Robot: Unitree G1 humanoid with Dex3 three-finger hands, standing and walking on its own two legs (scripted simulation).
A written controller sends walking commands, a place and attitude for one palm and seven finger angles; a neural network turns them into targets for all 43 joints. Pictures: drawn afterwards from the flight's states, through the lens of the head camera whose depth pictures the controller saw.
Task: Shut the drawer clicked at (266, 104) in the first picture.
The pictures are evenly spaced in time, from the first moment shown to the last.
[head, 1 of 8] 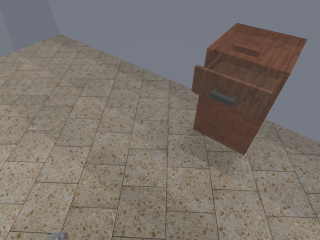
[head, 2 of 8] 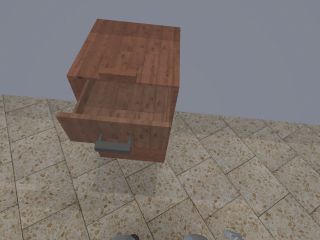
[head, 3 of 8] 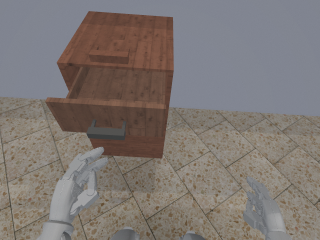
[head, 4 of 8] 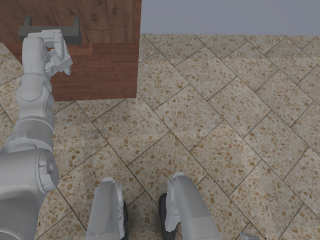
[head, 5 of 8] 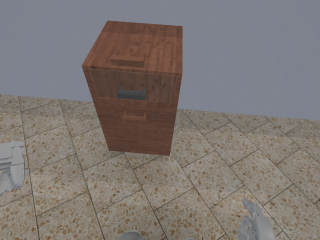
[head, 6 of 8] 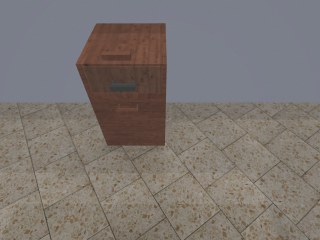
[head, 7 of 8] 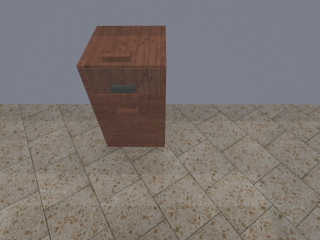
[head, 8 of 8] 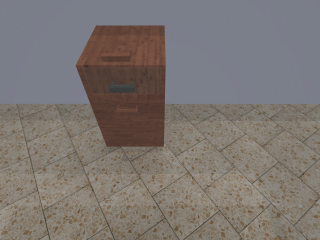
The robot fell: no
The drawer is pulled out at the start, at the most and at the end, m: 0.18 0.18 0.00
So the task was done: yes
